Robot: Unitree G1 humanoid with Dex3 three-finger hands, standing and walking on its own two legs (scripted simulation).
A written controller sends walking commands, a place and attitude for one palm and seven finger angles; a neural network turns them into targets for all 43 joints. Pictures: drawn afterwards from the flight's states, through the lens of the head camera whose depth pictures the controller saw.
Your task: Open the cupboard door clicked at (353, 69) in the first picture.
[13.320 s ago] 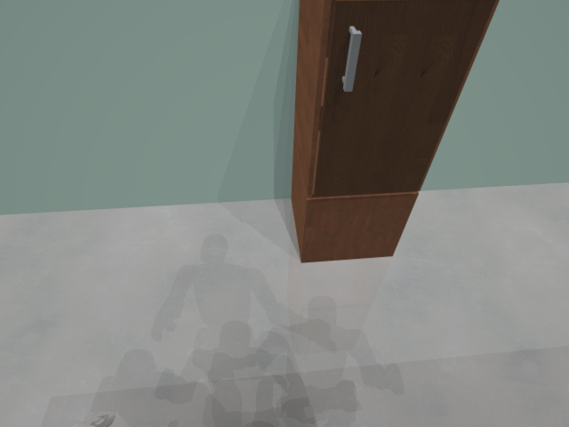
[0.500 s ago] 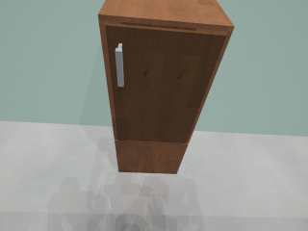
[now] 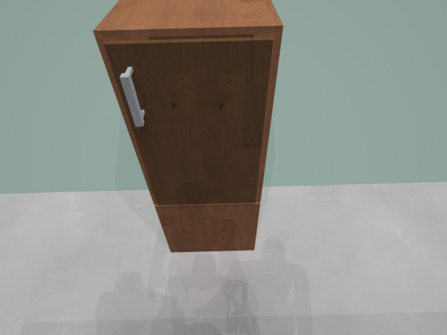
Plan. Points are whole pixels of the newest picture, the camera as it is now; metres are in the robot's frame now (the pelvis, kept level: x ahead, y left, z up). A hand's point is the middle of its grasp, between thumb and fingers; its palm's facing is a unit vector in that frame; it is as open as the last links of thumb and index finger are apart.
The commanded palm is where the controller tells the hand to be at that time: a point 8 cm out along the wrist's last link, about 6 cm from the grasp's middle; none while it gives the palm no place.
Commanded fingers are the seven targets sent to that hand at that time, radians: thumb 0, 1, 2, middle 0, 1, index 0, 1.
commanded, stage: come to a stop and stand still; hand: left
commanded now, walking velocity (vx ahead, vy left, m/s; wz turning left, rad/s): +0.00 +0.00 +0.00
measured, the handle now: (134, 97) +0.60 +0.24 +0.13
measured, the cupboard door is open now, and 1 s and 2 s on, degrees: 0 0 0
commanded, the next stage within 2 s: look again from close up in 0.22 s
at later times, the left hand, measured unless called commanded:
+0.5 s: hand out of the picture -0.02 +0.18 -0.18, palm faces +0.05 -0.99 -0.16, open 7.4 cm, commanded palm none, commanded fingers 0.00 0.90 0.90 -0.20 -0.30 -0.20 -0.30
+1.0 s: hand out of the picture +0.02 +0.24 -0.18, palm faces -0.02 -0.98 -0.20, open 7.4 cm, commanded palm none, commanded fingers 0.00 0.90 0.90 -0.20 -0.30 -0.20 -0.30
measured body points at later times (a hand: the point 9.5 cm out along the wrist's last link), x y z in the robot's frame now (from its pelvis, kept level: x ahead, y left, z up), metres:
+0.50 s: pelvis +0.01 +0.03 -0.01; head +0.02 +0.03 +0.44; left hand -0.02 +0.23 -0.17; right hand +0.03 -0.20 -0.16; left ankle +0.01 +0.15 -0.74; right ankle -0.02 -0.08 -0.74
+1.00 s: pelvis +0.01 +0.06 +0.00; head +0.03 +0.06 +0.45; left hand +0.03 +0.29 -0.16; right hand +0.00 -0.15 -0.16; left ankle +0.01 +0.15 -0.74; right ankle -0.02 -0.08 -0.74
